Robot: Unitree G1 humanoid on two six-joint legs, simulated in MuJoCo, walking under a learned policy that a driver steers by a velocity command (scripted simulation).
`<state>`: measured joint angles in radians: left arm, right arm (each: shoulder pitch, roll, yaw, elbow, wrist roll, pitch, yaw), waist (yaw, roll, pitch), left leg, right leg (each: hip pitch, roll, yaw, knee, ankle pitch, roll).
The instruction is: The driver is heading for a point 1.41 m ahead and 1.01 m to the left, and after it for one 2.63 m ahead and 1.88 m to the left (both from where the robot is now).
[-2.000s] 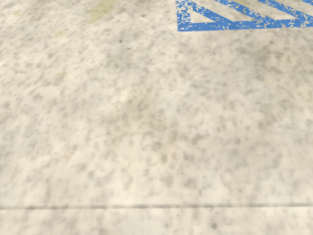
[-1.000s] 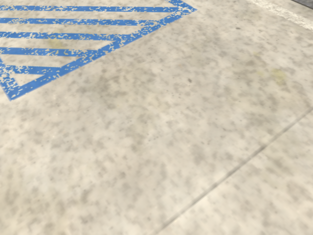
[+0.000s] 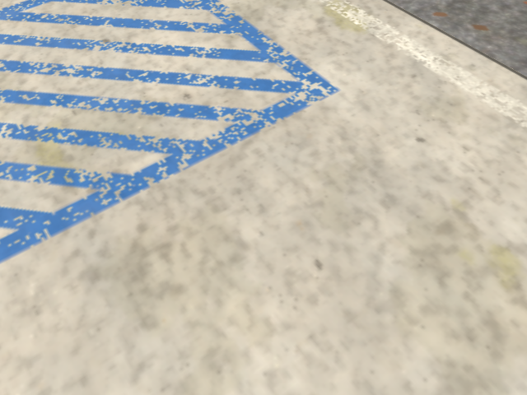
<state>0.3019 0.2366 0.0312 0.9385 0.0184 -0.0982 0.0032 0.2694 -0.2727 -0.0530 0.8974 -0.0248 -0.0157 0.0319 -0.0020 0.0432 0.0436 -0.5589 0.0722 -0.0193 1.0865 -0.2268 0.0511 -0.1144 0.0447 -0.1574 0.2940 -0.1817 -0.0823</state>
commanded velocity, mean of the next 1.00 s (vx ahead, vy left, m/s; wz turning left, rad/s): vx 0.10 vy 0.00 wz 0.55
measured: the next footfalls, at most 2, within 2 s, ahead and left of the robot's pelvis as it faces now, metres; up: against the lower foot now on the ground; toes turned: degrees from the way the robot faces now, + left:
left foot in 0.26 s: +0.26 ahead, +0.09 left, +0.00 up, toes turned +12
right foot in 0.80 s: +0.27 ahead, -0.09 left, +0.00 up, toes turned +33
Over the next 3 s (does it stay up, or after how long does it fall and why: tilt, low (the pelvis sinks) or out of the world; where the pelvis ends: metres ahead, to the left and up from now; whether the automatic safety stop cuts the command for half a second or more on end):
stays up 0.21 0.02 -0.01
